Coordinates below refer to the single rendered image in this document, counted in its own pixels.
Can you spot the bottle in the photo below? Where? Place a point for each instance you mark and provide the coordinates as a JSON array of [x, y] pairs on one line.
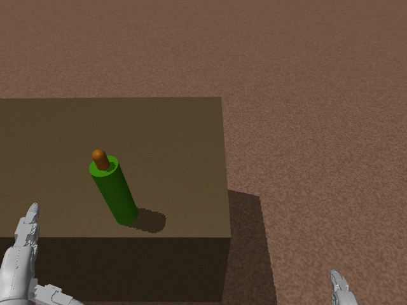
[[109, 178]]

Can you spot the left robot hand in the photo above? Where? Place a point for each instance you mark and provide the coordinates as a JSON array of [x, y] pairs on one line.
[[17, 270]]

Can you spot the right robot hand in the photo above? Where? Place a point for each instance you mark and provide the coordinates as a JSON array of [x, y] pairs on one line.
[[341, 295]]

